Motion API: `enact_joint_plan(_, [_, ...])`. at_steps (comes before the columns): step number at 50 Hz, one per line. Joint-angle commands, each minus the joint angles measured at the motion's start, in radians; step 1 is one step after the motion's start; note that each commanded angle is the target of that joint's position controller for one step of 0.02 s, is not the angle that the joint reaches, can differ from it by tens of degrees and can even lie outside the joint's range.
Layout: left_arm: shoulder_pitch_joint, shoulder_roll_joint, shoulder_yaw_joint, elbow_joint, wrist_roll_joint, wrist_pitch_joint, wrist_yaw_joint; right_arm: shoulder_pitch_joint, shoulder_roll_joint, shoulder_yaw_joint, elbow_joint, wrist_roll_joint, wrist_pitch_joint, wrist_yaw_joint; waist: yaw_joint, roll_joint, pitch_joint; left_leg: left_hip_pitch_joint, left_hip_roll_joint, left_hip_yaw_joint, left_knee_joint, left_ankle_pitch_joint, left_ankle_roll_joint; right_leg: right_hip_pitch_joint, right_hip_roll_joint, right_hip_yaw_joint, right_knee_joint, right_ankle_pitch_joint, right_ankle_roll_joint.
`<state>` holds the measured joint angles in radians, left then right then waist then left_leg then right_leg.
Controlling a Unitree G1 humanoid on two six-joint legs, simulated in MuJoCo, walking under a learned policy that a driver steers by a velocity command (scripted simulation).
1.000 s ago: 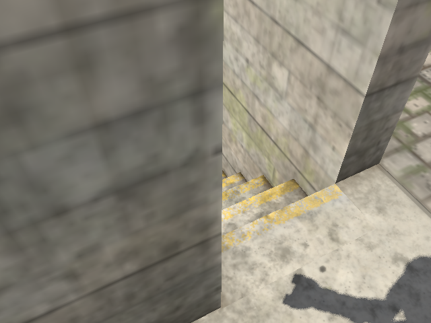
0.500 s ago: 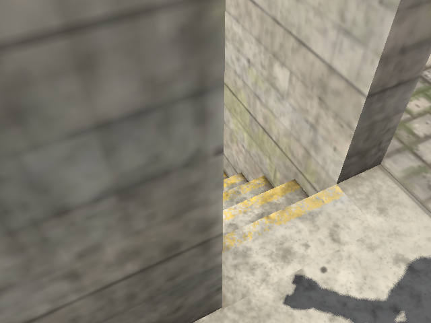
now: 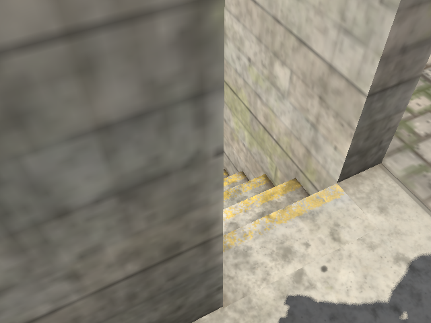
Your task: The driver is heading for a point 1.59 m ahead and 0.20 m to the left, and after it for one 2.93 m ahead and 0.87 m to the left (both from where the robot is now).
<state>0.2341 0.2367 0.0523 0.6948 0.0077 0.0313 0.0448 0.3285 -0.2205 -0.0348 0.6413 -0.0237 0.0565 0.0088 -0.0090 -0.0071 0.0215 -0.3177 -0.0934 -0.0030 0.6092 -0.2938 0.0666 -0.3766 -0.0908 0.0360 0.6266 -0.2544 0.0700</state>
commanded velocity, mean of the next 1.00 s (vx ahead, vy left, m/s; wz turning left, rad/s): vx -0.01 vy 0.02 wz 0.00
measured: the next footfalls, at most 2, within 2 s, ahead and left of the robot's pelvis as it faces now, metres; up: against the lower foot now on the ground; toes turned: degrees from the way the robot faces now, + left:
right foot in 0.86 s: +0.07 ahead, -0.23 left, +0.00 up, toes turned -2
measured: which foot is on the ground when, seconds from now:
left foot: down 0.00-1.00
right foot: down 0.00-0.56, up 0.58-0.84, down 0.86-1.00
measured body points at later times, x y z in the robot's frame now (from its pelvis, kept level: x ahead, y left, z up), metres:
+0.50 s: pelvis +0.01 +0.00 +0.01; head +0.02 -0.01 +0.46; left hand +0.11 +0.26 -0.11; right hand +0.09 -0.25 -0.12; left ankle +0.02 +0.08 -0.72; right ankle +0.05 -0.16 -0.72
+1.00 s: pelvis +0.05 -0.10 +0.01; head +0.05 -0.10 +0.46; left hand +0.16 +0.15 -0.11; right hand +0.15 -0.36 -0.10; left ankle +0.02 +0.08 -0.72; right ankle +0.03 -0.22 -0.72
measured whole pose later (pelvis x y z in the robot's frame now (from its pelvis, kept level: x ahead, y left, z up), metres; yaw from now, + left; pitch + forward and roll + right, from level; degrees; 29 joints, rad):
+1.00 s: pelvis +0.05 -0.10 +0.01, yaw +0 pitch +2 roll -1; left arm 0.22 0.22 0.01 0.82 -0.01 0.04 0.02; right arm 0.23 -0.26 -0.01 0.83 -0.01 -0.06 -0.03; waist -0.02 0.02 -0.05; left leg -0.22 0.10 -0.09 0.48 -0.31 -0.09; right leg -0.24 0.00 -0.04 0.47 -0.27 0.01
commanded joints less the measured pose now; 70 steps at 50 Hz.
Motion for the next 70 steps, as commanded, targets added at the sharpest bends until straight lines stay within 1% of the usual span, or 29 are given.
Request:
enact_joint_plan(1, [-0.006, 0.109, 0.022, -0.060, 0.023, -0.022, 0.010, 0.007, -0.101, -0.026, -0.065, -0.026, -0.013, -0.012, -0.001, 0.000, 0.010, -0.032, 0.100, -0.132, -0.188, -0.035, 0.046, -0.002, -0.008, 0.004, -0.098, 0.029, -0.057])
enact_joint_plan(4, [0.021, 0.128, 0.035, -0.049, 0.020, -0.006, -0.011, 0.036, -0.102, -0.029, -0.051, -0.020, -0.006, 0.012, -0.002, -0.038, -0.018, 0.011, 0.092, -0.121, -0.162, 0.023, 0.041, 0.006, -0.024, 0.018, -0.120, 0.028, -0.067])
enact_joint_plan(7, [0.021, 0.123, 0.035, -0.046, 0.017, -0.006, -0.014, 0.040, -0.102, -0.028, -0.042, -0.016, -0.010, 0.014, -0.004, -0.024, -0.028, 0.025, 0.099, -0.127, -0.177, 0.014, 0.039, 0.007, -0.023, 0.019, -0.127, 0.007, -0.067])
enact_joint_plan(13, [0.036, 0.108, 0.030, -0.028, 0.017, -0.010, -0.017, 0.027, -0.101, -0.026, -0.034, -0.017, -0.014, 0.006, 0.013, 0.021, -0.023, 0.010, 0.113, -0.138, -0.210, 0.023, 0.050, 0.036, -0.004, -0.012, -0.100, 0.032, -0.060])
enact_joint_plan(18, [0.017, 0.123, 0.034, -0.021, 0.017, -0.009, -0.020, 0.052, -0.096, -0.029, -0.018, -0.009, -0.021, -0.002, 0.003, -0.053, -0.023, 0.037, 0.092, -0.111, -0.179, 0.031, 0.035, 0.018, -0.033, 0.029, -0.151, 0.025, -0.071])
enact_joint_plan(22, [0.027, 0.109, 0.029, -0.008, 0.019, -0.009, -0.021, 0.056, -0.078, -0.021, 0.002, -0.019, -0.029, -0.017, 0.016, -0.017, -0.018, 0.034, 0.106, -0.125, -0.210, 0.044, 0.037, 0.039, -0.035, 0.032, -0.155, 0.026, -0.070])
enact_joint_plan(28, [0.036, 0.091, 0.024, 0.019, 0.013, -0.011, -0.009, 0.052, -0.100, -0.034, 0.029, -0.017, -0.029, -0.029, 0.030, 0.041, -0.010, 0.034, 0.136, -0.148, -0.248, 0.093, 0.058, 0.057, 0.001, -0.024, -0.093, 0.059, -0.052])
enact_joint_plan(29, [-0.042, 0.214, 0.054, 0.025, 0.037, 0.034, 0.018, 0.209, -0.144, -0.052, -0.021, 0.005, -0.101, -0.010, -0.194, 0.127, -0.032, 0.391, 0.493, -0.662, -0.409, -0.187, 0.252, -0.429, 0.151, -0.006, 0.247, -0.239, 0.001])
enact_joint_plan(30, [-0.028, 0.172, 0.040, 0.052, 0.042, 0.059, 0.031, 0.284, -0.118, -0.010, 0.040, -0.039, -0.162, -0.005, -0.171, 0.139, 0.038, 0.335, 0.619, -0.818, -0.429, -0.328, 0.290, -0.583, 0.118, 0.341, 0.518, -0.122, 0.015])
enact_joint_plan(31, [-0.057, 0.185, 0.045, 0.039, 0.021, 0.053, 0.054, 0.165, -0.075, 0.015, 0.039, -0.048, -0.204, 0.022, -0.099, 0.126, 0.073, 0.225, 0.553, -0.660, -0.427, -0.253, 0.234, -0.581, 0.147, 0.387, 0.638, -0.060, 0.013])
enact_joint_plan(32, [-0.069, 0.195, 0.051, 0.034, 0.020, 0.031, 0.068, 0.056, -0.053, 0.026, 0.014, -0.027, -0.230, 0.041, -0.068, 0.136, -0.004, 0.182, 0.438, -0.464, -0.372, -0.036, 0.205, -0.487, 0.175, 0.351, 0.674, -0.055, 0.014])
enact_joint_plan(33, [-0.085, 0.174, 0.041, 0.006, 0.030, 0.012, 0.060, -0.051, -0.038, 0.036, -0.004, 0.002, -0.240, 0.050, -0.031, 0.126, -0.089, 0.163, 0.360, -0.311, -0.334, 0.193, 0.191, -0.412, 0.180, 0.276, 0.694, -0.063, 0.013])
enact_joint_plan(35, [0.030, 0.146, 0.022, 0.051, 0.037, 0.000, 0.016, -0.222, -0.077, 0.031, -0.052, 0.015, -0.221, 0.053, 0.045, 0.066, -0.123, 0.024, 0.320, -0.179, -0.341, 0.348, 0.158, -0.209, 0.092, 0.098, 0.645, -0.090, 0.054])
enact_joint_plan(36, [0.113, 0.007, 0.001, 0.067, 0.007, -0.003, -0.004, -0.021, -0.137, -0.004, 0.070, 0.039, -0.167, -0.039, 0.035, 0.007, -0.099, 0.098, 0.272, -0.163, -0.305, 0.375, 0.152, -0.146, 0.043, 0.095, 0.386, 0.063, 0.053])
enact_joint_plan(37, [0.082, 0.065, -0.017, 0.087, 0.011, -0.004, -0.033, -0.221, -0.102, 0.030, -0.043, 0.018, -0.193, 0.021, 0.037, 0.054, -0.066, -0.063, 0.299, -0.134, -0.311, 0.407, 0.114, -0.066, 0.016, 0.013, 0.403, -0.025, 0.101])
enact_joint_plan(39, [0.056, 0.031, -0.038, 0.080, 0.018, 0.004, -0.080, -0.199, -0.129, 0.014, -0.026, 0.035, -0.200, 0.024, 0.002, 0.107, -0.075, -0.089, 0.293, -0.137, -0.284, 0.327, 0.089, 0.057, -0.011, -0.036, 0.179, -0.130, 0.119])
enact_joint_plan(41, [0.025, 0.090, -0.027, 0.072, 0.000, -0.008, -0.093, -0.078, -0.186, -0.008, 0.038, 0.043, -0.170, 0.027, -0.046, 0.123, -0.051, 0.001, 0.325, -0.200, -0.237, 0.275, 0.122, 0.062, 0.062, -0.118, -0.091, 0.058, 0.085])
enact_joint_plan(42, [-0.025, 0.107, -0.025, 0.052, -0.016, -0.027, -0.079, -0.021, -0.190, -0.010, 0.083, 0.036, -0.153, 0.027, -0.048, 0.143, -0.059, 0.027, 0.334, -0.226, -0.209, 0.334, 0.121, 0.093, 0.076, -0.107, -0.241, 0.175, 0.042])
enact_joint_plan(43, [-0.033, 0.134, -0.020, 0.042, -0.033, -0.047, -0.064, 0.001, -0.136, 0.007, 0.111, 0.021, -0.149, 0.023, -0.041, 0.133, -0.104, 0.032, 0.321, -0.229, -0.163, 0.355, 0.090, 0.177, 0.085, -0.079, -0.314, 0.271, -0.014])
enact_joint_plan(44, [-0.011, 0.197, -0.010, 0.023, -0.027, -0.068, -0.042, 0.086, -0.048, 0.031, 0.113, -0.007, -0.148, 0.012, -0.068, 0.033, -0.239, 0.016, 0.219, -0.125, -0.027, 0.250, -0.012, 0.346, -0.034, 0.035, -0.251, 0.657, -0.166])
enact_joint_plan(45, [0.042, 0.260, 0.026, 0.084, -0.035, -0.018, -0.013, 0.137, -0.062, 0.028, 0.137, -0.013, -0.159, 0.000, -0.100, 0.072, -0.145, -0.060, 0.141, -0.048, -0.127, 0.162, -0.072, 0.381, -0.111, 0.129, -0.194, 0.742, -0.193])
enact_joint_plan(46, [0.057, 0.202, 0.015, 0.089, -0.035, 0.004, -0.007, 0.051, -0.073, 0.026, 0.143, -0.012, -0.154, -0.018, -0.046, 0.079, -0.159, -0.001, 0.153, -0.035, -0.139, 0.098, -0.106, 0.338, -0.074, 0.093, -0.202, 0.573, -0.186])
enact_joint_plan(47, [0.030, 0.160, 0.005, 0.087, -0.019, 0.005, -0.007, -0.016, -0.084, 0.019, 0.149, 0.011, -0.139, -0.036, -0.029, 0.053, -0.116, 0.016, 0.144, -0.030, -0.155, 0.089, -0.119, 0.293, -0.056, 0.086, -0.228, 0.457, -0.159])
enact_joint_plan(50, [-0.010, 0.129, -0.003, 0.074, -0.007, -0.008, -0.014, -0.044, -0.114, 0.005, 0.190, 0.020, -0.097, -0.074, -0.013, -0.057, -0.049, 0.077, 0.150, -0.040, -0.183, 0.127, -0.144, 0.225, -0.008, 0.050, -0.262, 0.391, -0.112])
enact_joint_plan(51, [0.006, 0.170, 0.000, 0.066, -0.025, -0.048, -0.074, -0.169, -0.110, 0.014, 0.128, 0.040, -0.101, -0.026, -0.021, -0.133, -0.069, -0.025, 0.116, 0.010, -0.141, 0.057, -0.166, 0.293, -0.038, 0.134, -0.272, 0.423, -0.107])
enact_joint_plan(52, [-0.019, 0.116, -0.005, 0.076, -0.010, -0.031, -0.042, -0.039, -0.109, 0.006, 0.219, 0.011, -0.095, -0.061, -0.011, -0.081, -0.065, 0.079, 0.171, -0.067, -0.205, 0.114, -0.146, 0.256, -0.041, 0.076, -0.268, 0.414, -0.128])
enact_joint_plan(54, [-0.026, 0.137, 0.002, 0.066, -0.015, -0.019, -0.024, -0.039, -0.148, 0.001, 0.253, 0.003, -0.096, -0.077, -0.002, -0.080, -0.041, 0.117, 0.160, -0.038, -0.203, 0.201, -0.154, 0.239, 0.015, 0.019, -0.248, 0.477, -0.100])
enact_joint_plan(56, [0.000, 0.133, 0.005, 0.080, -0.014, -0.006, -0.010, -0.024, -0.149, 0.000, 0.292, 0.006, -0.093, -0.084, 0.006, -0.075, -0.081, 0.131, 0.149, -0.017, -0.210, 0.170, -0.159, 0.281, 0.024, 0.007, -0.254, 0.405, -0.098])
enact_joint_plan(70, [-0.003, 0.129, 0.015, 0.133, -0.017, 0.019, -0.003, 0.011, -0.132, 0.013, 0.481, 0.014, -0.090, -0.084, 0.022, -0.003, 0.002, 0.133, 0.137, -0.002, -0.272, 0.178, -0.159, 0.276, 0.040, -0.029, -0.237, 0.303, -0.076])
